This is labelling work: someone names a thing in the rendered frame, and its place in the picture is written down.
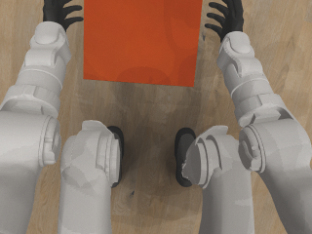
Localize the robot left forearm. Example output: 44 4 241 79
0 21 71 119

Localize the carton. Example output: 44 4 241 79
83 0 203 87

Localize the right robot upper arm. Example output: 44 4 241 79
238 118 312 234

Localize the robot right shin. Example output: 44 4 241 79
181 125 251 185

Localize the robot right foot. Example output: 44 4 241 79
175 127 196 187

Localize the left robot upper arm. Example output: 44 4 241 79
0 110 61 234

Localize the left robot hand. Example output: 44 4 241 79
42 0 84 33

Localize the robot right forearm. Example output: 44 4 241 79
216 31 312 160

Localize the right robot hand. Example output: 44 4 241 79
205 0 244 43

